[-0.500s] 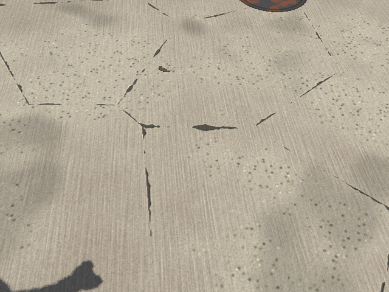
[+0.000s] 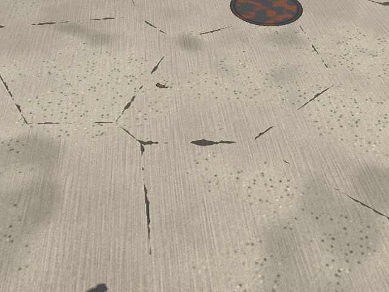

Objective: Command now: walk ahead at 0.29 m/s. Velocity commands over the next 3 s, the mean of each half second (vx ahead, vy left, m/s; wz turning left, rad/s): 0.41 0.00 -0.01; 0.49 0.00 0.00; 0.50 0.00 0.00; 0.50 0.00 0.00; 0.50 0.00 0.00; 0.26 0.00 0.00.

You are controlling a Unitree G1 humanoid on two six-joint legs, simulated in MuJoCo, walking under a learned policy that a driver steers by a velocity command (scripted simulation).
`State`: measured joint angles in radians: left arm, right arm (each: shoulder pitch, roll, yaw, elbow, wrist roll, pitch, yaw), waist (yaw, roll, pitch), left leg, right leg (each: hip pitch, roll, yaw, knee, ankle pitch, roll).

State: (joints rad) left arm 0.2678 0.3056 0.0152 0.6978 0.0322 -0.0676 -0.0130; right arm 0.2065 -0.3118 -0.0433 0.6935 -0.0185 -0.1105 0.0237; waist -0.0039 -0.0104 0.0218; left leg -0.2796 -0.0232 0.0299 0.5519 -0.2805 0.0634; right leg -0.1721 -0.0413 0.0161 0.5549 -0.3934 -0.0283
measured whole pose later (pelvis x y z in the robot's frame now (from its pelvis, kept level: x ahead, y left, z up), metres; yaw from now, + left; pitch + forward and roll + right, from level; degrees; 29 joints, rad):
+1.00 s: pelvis +0.48 -0.03 -0.16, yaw +1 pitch +2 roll -1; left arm 0.35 0.21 0.03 0.92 0.01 -0.07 -0.02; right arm 0.27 -0.24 -0.03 0.81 0.02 -0.06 -0.04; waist -0.02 0.03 -0.02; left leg -0.75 0.09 -0.07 1.38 -0.27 -0.03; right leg -0.31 0.06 -0.05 0.50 -0.23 -0.07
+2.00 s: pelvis +1.02 +0.01 -0.15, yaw +1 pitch +1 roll -1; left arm 0.19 0.23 0.06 0.92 0.00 -0.08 -0.03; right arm 0.24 -0.26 -0.08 0.94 0.02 -0.09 -0.01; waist 0.01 0.03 0.03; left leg -0.53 0.10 -0.03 1.13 -0.31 0.04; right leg -0.24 0.06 -0.06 0.35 -0.13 -0.07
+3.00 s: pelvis +1.49 +0.06 -0.16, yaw +2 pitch +1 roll +0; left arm 0.06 0.21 0.03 0.96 0.02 -0.04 0.00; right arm 0.19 -0.26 -0.05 1.02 0.01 0.00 -0.04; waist -0.02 0.03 0.04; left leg -0.35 0.02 -0.02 0.92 -0.56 -0.04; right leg -0.40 0.02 -0.04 0.46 -0.08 -0.05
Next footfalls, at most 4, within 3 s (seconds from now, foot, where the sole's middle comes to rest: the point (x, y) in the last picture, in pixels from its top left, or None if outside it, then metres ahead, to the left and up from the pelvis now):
0.36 left None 0.18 0.10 -0.77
0.80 right None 0.54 -0.12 -0.93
1.26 left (166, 240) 0.77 0.15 -0.93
1.82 right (214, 176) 1.10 -0.07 -0.93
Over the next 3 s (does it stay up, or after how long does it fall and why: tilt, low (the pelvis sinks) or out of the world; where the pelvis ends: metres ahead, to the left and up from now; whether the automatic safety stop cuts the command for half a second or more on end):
stays up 1.49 0.06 -0.16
